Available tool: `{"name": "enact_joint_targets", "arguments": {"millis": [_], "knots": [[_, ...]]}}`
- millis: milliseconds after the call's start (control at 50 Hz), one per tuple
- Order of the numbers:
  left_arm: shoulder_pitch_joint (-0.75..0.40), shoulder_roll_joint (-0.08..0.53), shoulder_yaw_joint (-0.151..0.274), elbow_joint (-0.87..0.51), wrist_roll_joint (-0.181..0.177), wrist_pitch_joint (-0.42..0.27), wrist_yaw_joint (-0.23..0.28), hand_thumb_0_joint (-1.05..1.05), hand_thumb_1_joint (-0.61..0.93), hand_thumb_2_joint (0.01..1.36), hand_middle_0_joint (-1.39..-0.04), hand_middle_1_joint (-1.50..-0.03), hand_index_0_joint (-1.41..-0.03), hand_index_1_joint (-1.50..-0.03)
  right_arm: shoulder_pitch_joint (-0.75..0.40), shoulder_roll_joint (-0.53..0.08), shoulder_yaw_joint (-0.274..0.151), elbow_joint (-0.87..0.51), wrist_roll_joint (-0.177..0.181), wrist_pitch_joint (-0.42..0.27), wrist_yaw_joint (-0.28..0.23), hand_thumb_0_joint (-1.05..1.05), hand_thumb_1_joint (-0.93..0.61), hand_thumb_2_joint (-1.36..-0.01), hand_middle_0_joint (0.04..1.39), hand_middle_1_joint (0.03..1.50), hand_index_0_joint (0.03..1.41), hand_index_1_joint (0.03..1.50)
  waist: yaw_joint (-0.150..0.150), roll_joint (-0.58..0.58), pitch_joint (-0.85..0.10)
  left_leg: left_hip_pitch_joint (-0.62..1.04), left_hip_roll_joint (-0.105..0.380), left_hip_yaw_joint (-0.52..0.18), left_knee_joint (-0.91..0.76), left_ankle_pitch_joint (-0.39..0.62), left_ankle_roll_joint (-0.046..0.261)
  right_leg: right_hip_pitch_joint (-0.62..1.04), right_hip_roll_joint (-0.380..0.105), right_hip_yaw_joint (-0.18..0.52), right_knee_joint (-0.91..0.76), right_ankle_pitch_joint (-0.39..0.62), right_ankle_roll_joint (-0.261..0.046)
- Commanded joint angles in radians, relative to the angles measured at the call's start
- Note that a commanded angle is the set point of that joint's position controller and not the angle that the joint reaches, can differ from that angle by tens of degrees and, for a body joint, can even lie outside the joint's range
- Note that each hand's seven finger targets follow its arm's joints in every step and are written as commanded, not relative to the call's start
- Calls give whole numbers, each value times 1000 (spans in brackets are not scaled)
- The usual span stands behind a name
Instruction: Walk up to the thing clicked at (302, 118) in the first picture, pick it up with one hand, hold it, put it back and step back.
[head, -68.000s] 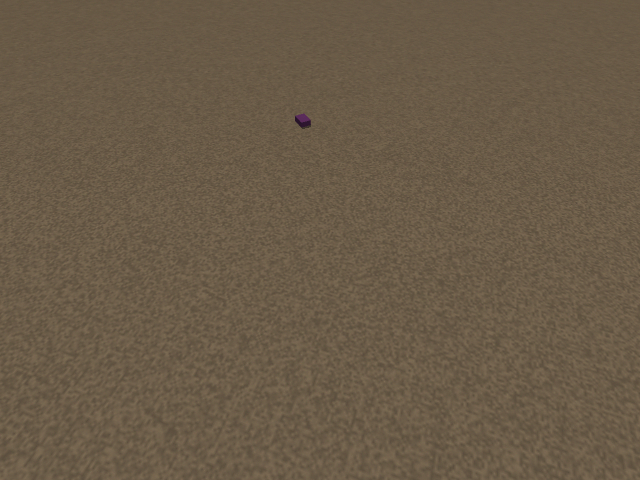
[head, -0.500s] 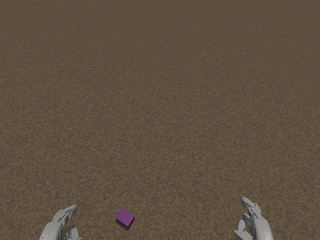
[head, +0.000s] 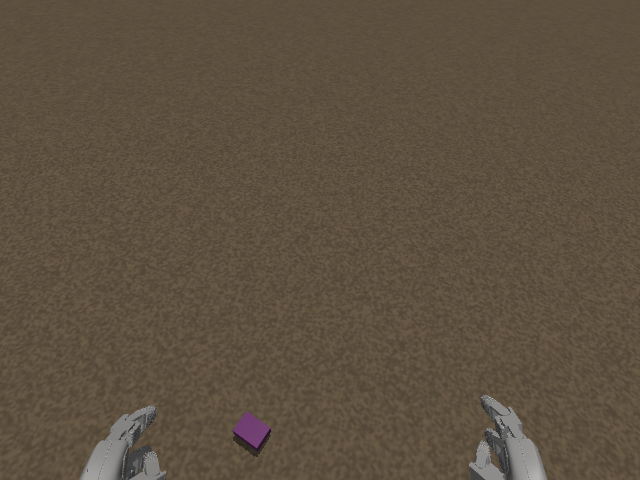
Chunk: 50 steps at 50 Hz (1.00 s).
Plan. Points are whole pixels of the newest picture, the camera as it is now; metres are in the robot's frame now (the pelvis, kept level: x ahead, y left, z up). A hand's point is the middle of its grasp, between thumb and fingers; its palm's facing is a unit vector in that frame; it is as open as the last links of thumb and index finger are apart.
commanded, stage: stand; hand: left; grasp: from above
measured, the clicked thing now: (252, 431) +0.41 +0.15 -0.70
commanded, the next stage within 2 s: none
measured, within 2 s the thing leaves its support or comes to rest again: neither
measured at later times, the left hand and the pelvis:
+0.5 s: hand out of the picture +0.06 +0.24 -0.11, palm faces +0.06 -0.95 -0.31, open 7.4 cm; pelvis +0.00 +0.01 +0.05, yaw +1 degrees
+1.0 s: hand out of the picture +0.03 +0.23 -0.09, palm faces +0.06 -0.94 -0.35, open 7.3 cm; pelvis -0.01 -0.01 +0.07, yaw +2 degrees
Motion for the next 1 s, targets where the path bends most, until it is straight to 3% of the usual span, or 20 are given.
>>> {"name": "enact_joint_targets", "arguments": {"millis": [0,20,60,80,120,160,200,340,440,560,580,660,740,800,980], "knots": [[-211,201,86,330,111,-314,20,0,899,900,-200,-300,-200,-300,-109,-244,-97,78,-98,98,80,0,-900,-900,200,300,200,300,43,-127,41,135,8,-8,-265,324,69,264,-97,174,-246,96,-101],[-223,186,78,356,104,-333,10,0,899,900,-200,-300,-200,-300,-97,-245,-95,71,-108,110,92,0,-900,-900,200,300,200,300,33,-59,75,152,10,-29,-304,318,63,215,-68,145,-245,97,-90],[-243,199,71,435,99,-359,3,0,899,900,-200,-300,-200,-300,-109,-226,-91,107,-60,119,125,0,-900,-900,200,300,200,300,59,18,32,220,16,-44,-349,322,69,301,-74,105,-216,159,-66],[-237,197,74,478,95,-363,4,0,899,900,-200,-300,-200,-300,-123,-228,-97,125,-49,124,135,0,-900,-900,200,300,200,300,74,-14,42,244,17,-33,-356,319,65,292,-80,115,-242,179,-67],[-253,198,81,565,87,-371,5,0,899,900,-200,-300,-200,-300,-134,-226,-103,149,-31,137,144,0,-900,-900,200,300,200,300,71,-44,39,248,11,-39,-364,310,56,327,-85,119,-291,178,-60],[-289,203,81,634,83,-388,6,0,899,900,-200,-300,-200,-300,-129,-225,-106,183,-33,149,148,0,-900,-900,200,300,200,300,58,-54,20,301,7,-28,-366,314,57,349,-107,137,-327,215,-56],[-303,197,80,695,83,-399,7,0,899,900,-200,-300,-200,-300,-133,-231,-109,214,-36,160,148,0,-900,-900,200,300,200,300,58,-34,51,322,18,-51,-411,306,58,344,-96,121,-353,191,-47],[-309,199,74,880,69,-417,12,0,899,900,-200,-300,-200,-300,-132,-239,-109,310,-27,181,139,0,-900,-900,200,300,200,300,51,-13,102,393,48,-92,-514,415,58,432,-92,92,-425,316,-41],[-301,205,67,984,64,-412,13,0,899,900,-200,-300,-200,-300,-148,-258,-103,373,-18,188,134,0,-900,-900,200,300,200,300,60,24,151,416,71,-117,-626,396,48,501,-90,79,-495,284,-34],[-315,217,60,1066,62,-414,13,0,899,900,-200,-300,-200,-300,-153,-264,-101,427,-7,194,131,0,-900,-900,200,300,200,300,51,-1,159,477,71,-101,-674,424,37,549,-103,76,-567,294,-25],[-318,220,58,1079,62,-412,12,0,899,900,-200,-300,-200,-300,-150,-262,-99,437,-7,195,131,0,-900,-900,200,300,200,300,48,-3,182,471,72,-108,-698,375,35,535,-98,73,-576,275,-23],[-331,227,56,1114,62,-416,12,0,899,900,-200,-300,-200,-300,-163,-260,-96,459,-5,199,133,0,-900,-900,200,300,200,300,48,-20,177,497,70,-98,-708,386,35,555,-112,82,-613,288,-21],[-344,234,56,1140,61,-414,9,0,899,900,-200,-300,-200,-300,-166,-258,-93,478,-7,207,138,0,-900,-900,200,300,200,300,46,-22,222,465,69,-101,-742,283,31,547,-109,82,-634,225,-17],[-342,238,54,1153,61,-418,7,0,899,900,-200,-300,-200,-300,-177,-261,-92,485,-4,207,141,0,-900,-900,200,300,200,300,50,-37,204,501,69,-92,-737,328,30,547,-114,88,-653,228,-19],[-368,261,56,1177,59,-420,5,0,899,900,-200,-300,-200,-300,-176,-261,-82,507,-3,211,144,0,-900,-900,200,300,200,300,49,-44,207,488,72,-82,-736,335,27,563,-125,106,-684,200,-22]]}}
